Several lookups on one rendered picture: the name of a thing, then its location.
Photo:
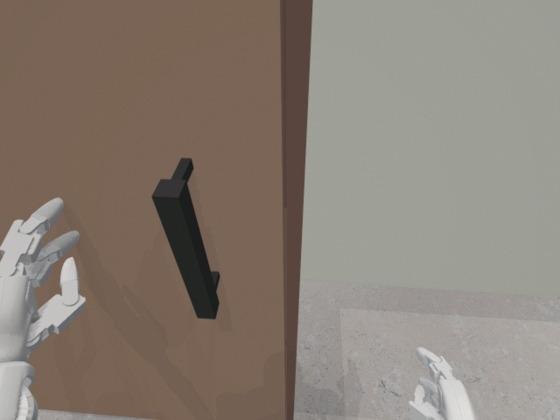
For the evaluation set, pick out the robot left forearm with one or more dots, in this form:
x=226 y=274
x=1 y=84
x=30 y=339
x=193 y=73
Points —
x=16 y=400

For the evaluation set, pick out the handle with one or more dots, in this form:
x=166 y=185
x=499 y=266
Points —
x=175 y=209

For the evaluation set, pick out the right robot hand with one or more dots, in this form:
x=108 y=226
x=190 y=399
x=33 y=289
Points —
x=449 y=398

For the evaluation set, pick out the left robot hand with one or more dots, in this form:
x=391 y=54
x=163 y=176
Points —
x=26 y=265

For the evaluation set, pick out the wardrobe door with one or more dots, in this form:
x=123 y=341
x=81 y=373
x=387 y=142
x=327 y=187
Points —
x=99 y=100

